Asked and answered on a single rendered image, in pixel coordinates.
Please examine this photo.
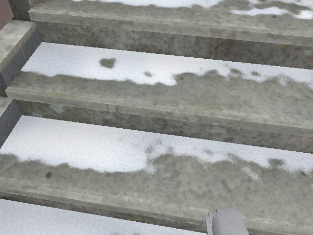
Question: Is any right robot thigh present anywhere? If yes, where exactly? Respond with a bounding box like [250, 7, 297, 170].
[204, 208, 249, 235]

